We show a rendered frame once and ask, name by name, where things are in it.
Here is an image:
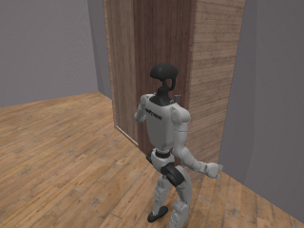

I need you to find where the right robot thigh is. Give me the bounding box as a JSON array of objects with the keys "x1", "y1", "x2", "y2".
[{"x1": 164, "y1": 163, "x2": 193, "y2": 213}]

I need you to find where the robot right hand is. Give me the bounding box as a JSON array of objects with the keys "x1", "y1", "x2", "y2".
[{"x1": 205, "y1": 162, "x2": 223, "y2": 180}]

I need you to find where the robot left upper arm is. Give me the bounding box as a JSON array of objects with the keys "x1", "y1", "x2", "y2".
[{"x1": 134, "y1": 94, "x2": 154, "y2": 123}]

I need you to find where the robot right shin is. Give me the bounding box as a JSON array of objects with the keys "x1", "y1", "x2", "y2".
[{"x1": 169, "y1": 204, "x2": 190, "y2": 228}]

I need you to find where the right robot forearm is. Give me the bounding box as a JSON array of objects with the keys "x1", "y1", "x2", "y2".
[{"x1": 180, "y1": 147, "x2": 209, "y2": 174}]

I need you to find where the handle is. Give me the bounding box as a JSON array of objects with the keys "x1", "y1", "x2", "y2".
[{"x1": 174, "y1": 95, "x2": 181, "y2": 104}]

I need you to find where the robot right upper arm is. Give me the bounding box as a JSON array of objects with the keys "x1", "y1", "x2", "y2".
[{"x1": 170, "y1": 105, "x2": 191, "y2": 160}]

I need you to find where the wardrobe door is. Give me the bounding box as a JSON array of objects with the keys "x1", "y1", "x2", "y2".
[
  {"x1": 105, "y1": 0, "x2": 138, "y2": 143},
  {"x1": 132, "y1": 0, "x2": 196, "y2": 167}
]

